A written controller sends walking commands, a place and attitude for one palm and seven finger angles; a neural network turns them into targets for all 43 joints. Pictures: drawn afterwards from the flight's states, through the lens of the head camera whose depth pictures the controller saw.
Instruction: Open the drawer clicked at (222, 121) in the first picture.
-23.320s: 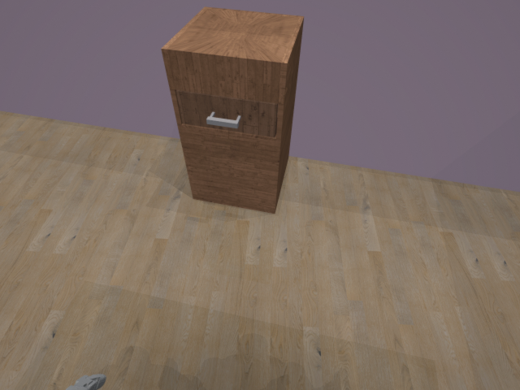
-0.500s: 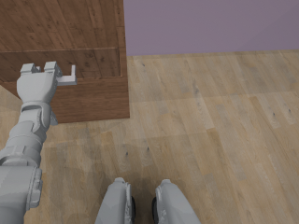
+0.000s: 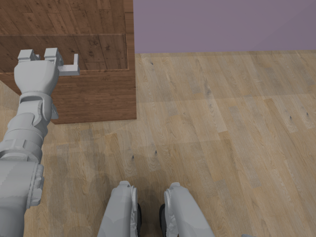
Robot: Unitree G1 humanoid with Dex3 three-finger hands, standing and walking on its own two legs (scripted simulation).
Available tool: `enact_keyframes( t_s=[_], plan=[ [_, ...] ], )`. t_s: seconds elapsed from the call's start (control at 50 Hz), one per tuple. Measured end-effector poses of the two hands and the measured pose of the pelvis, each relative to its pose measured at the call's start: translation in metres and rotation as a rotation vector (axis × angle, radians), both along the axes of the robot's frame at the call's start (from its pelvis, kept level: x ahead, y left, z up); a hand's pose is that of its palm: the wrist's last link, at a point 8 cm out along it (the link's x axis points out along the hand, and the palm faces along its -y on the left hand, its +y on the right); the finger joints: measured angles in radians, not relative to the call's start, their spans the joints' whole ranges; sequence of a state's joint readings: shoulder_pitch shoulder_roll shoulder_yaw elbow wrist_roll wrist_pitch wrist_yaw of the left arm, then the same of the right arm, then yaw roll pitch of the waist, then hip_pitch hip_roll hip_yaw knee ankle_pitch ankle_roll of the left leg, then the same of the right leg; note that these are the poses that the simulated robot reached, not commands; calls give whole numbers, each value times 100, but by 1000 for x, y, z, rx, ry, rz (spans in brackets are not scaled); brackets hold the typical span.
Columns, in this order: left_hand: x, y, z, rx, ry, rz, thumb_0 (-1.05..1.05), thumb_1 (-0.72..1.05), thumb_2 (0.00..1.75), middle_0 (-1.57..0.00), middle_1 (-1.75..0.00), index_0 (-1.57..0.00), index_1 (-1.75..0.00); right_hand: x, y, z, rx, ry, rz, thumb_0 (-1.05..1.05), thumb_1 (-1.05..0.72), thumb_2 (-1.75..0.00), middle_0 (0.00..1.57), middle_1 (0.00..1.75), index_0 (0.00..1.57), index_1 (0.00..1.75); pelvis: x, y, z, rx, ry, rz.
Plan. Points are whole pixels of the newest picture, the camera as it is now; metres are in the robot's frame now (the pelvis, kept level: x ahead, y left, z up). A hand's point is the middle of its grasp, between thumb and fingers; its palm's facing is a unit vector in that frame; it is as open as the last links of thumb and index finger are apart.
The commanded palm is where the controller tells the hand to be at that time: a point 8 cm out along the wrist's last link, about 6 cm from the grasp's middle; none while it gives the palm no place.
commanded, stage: lower the fingers behind the handle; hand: left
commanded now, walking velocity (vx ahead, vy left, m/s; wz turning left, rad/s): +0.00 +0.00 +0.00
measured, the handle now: (56, 64) +0.56 +0.29 -0.05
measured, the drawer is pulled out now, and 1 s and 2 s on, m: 0.00 0.00 0.00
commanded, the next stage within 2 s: lift the fingers back up to retry in 0.54 s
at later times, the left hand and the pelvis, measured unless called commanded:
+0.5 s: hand (48, 84) +0.49 +0.29 -0.03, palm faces -0.02 +0.02 -1.00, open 13.9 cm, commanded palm +0.48 +0.26 -0.02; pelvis -0.02 -0.01 -0.03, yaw +0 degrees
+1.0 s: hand (48, 87) +0.48 +0.28 -0.02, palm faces -0.11 -0.04 -0.99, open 14.0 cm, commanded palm +0.48 +0.26 +0.03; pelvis +0.00 +0.00 +0.02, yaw +0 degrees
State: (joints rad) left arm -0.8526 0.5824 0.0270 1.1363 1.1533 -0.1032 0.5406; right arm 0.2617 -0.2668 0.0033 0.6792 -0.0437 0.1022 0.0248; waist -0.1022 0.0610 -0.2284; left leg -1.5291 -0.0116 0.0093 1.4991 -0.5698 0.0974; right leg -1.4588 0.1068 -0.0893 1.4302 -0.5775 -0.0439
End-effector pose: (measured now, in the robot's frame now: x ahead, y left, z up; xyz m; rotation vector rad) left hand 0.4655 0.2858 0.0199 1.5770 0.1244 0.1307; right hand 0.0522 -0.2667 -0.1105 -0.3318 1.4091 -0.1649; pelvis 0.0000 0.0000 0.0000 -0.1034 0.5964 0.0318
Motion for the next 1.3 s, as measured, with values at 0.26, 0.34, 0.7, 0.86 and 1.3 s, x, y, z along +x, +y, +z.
enact_keyframes(
  t_s=[0.26, 0.34, 0.7, 0.86, 1.3],
  plan=[
    [5, -2, 0, 20, -1, 18, 0, -49, 30, -30, -127, -27, -134, -22, -4, -17, -10, -24, -8, 1, -90, -90, 20, 30, 21, 30, -17, -5, -21, 1, 5, -1],
    [5, -2, 1, 17, 10, 21, 0, -49, 30, -30, -127, -27, -134, -28, -4, -20, -11, -27, -15, 1, -90, -90, 20, 30, 21, 30, -21, -6, -24, 5, 4, -5],
    [5, 1, 1, 9, 10, -2, 0, -49, 30, -29, -129, -27, -132, -25, -5, -25, -13, -20, -8, 1, -90, -90, 21, 30, 21, 30, -19, -8, -27, 8, 15, -6],
    [4, 0, 5, -8, 54, 10, 0, -49, 30, -27, -124, -26, -126, -14, -2, -13, -2, -24, -26, 1, -90, -90, 20, 30, 21, 30, -13, -6, -10, 8, 5, -8],
    [2, 17, 43, -40, 68, 35, 0, -49, 30, -31, -120, -31, -120, 23, 3, 56, -18, 8, -39, 1, -90, -90, 20, 30, 21, 30, 29, 7, 55, 4, -54, 6]
  ],
)
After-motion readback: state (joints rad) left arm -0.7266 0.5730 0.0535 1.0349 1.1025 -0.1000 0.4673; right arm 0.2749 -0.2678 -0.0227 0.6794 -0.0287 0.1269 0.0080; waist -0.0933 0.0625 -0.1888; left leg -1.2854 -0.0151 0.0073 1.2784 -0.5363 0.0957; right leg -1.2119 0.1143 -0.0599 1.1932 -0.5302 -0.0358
